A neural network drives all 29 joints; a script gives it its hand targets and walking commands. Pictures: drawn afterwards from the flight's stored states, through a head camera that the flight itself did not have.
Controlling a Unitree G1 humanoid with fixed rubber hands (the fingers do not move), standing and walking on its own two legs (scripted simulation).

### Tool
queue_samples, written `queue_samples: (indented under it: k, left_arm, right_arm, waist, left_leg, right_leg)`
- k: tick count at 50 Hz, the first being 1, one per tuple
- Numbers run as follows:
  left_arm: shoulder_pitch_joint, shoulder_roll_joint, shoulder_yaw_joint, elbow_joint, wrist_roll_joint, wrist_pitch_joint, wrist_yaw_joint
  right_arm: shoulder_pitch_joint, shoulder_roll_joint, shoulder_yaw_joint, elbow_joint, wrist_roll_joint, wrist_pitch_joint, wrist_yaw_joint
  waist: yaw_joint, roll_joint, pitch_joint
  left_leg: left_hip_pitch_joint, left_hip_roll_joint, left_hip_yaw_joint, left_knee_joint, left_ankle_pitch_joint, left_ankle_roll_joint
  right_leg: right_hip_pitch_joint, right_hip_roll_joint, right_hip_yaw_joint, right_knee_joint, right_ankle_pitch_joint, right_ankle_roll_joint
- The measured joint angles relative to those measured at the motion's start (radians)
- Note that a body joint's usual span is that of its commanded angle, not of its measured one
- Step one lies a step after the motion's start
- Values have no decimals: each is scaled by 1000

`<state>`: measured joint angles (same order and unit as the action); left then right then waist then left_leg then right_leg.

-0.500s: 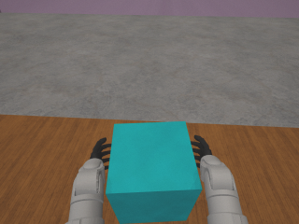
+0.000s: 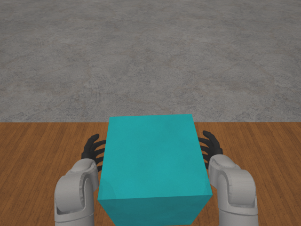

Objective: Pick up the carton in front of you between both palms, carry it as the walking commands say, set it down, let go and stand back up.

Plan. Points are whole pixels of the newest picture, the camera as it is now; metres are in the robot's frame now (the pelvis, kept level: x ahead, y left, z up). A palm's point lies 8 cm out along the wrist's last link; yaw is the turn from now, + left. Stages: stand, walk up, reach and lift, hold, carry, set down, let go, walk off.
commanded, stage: carry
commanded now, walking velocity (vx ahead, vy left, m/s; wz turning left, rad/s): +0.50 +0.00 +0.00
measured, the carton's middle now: (152, 173) +0.27 +0.00 +0.01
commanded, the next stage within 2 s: none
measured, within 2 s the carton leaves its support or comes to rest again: neither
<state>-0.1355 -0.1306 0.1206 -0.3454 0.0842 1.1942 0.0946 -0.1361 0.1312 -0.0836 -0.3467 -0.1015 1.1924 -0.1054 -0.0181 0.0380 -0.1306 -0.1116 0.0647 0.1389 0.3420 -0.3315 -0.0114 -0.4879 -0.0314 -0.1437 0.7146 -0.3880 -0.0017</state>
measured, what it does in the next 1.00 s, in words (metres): walks ahead: right foot, then left foot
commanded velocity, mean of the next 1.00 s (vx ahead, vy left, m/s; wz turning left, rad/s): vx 0.50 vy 0.00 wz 0.00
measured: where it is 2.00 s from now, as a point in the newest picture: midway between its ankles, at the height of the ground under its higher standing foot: (145, 122)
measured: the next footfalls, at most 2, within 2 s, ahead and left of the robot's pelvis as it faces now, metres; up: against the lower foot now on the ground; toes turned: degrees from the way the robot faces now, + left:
right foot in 0.08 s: +0.17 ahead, -0.11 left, +0.00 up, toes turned -9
left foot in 0.52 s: +0.51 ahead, +0.10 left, +0.00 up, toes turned +13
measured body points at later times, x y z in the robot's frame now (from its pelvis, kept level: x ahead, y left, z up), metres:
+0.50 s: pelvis +0.33 +0.00 -0.02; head +0.32 +0.00 +0.43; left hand +0.60 +0.16 +0.06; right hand +0.61 -0.14 +0.06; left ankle +0.47 +0.10 -0.73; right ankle +0.13 -0.10 -0.74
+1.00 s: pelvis +0.66 +0.00 -0.02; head +0.66 +0.00 +0.43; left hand +0.95 +0.16 +0.09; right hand +0.96 -0.15 +0.08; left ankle +0.48 +0.09 -0.74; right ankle +0.81 -0.09 -0.74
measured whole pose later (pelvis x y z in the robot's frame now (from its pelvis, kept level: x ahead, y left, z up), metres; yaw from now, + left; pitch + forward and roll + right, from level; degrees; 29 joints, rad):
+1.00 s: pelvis +0.66 +0.00 -0.02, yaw +1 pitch +3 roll +0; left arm -0.22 -0.12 0.12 -0.37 0.09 1.19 0.10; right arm -0.23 0.12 -0.12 -0.35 -0.09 1.18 -0.10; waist -0.01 0.01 -0.07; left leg 0.07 0.05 0.21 0.39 -0.49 -0.02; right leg -0.54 -0.04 -0.20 0.55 -0.09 -0.06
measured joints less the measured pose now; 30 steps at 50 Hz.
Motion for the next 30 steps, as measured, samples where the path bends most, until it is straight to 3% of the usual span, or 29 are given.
queue_samples:
  k: [3, 5, 8, 10, 16, 23, 26, 28, 30]
  left_arm:
    - [-25, -3, -7, -28, 4, 13, 0]
    - [-53, -7, -13, -17, 10, 15, 0]
    - [-74, -11, -21, 25, 25, 26, 3]
    - [-66, -10, -14, 27, 29, 40, 4]
    - [-43, -6, 9, -4, 16, 28, 3]
    - [-28, -4, -5, -5, 13, 8, -6]
    - [-15, -2, -9, -7, 20, 10, -9]
    - [-14, -1, 7, 16, 24, 4, -11]
    - [-7, -1, 9, 37, 29, 0, -12]
  right_arm:
    - [-20, 2, -19, -42, 6, 21, -1]
    - [-33, 0, -41, -54, 11, 28, -1]
    - [-52, -8, -64, -20, 19, 45, -1]
    - [-61, 4, -71, 3, 15, 52, 0]
    - [-58, 7, -34, 11, -3, 26, 11]
    - [-17, 2, -16, -19, -15, 9, 15]
    - [-11, 1, -12, -8, -12, 6, 16]
    - [-20, 2, -6, 39, -14, -12, 17]
    - [-19, 2, -7, 70, -13, -20, 18]
  waist:
    - [-9, 5, 20]
    - [-12, 7, 23]
    - [3, -12, 29]
    - [15, -27, 34]
    - [56, -56, 46]
    - [48, -50, 43]
    - [38, -58, 49]
    - [16, -81, 61]
    - [5, -71, 83]
  left_leg:
    - [59, 22, -10, 36, -72, -27]
    - [29, 53, -15, 209, -157, -32]
    - [-164, 30, -70, 630, -152, -3]
    - [-280, 20, -64, 756, -94, 16]
    - [-469, 22, -26, 571, 75, 13]
    - [-469, -1, 58, 215, 253, 27]
    - [-376, -33, 112, 128, 275, 55]
    - [-373, -42, 132, 216, 214, 107]
    - [-335, -36, 135, 213, 158, 122]
  right_leg:
    - [19, 6, -58, -190, 148, -5]
    - [49, 9, -91, -188, 247, -48]
    - [92, 7, -101, -152, 143, -87]
    - [150, 8, -98, -213, 137, -71]
    - [340, 4, -68, -409, 133, -52]
    - [550, -10, -52, -472, 12, 5]
    - [586, -42, -47, -324, -109, 32]
    - [466, -80, 0, 4, -89, 23]
    - [297, -54, 74, 327, -59, 4]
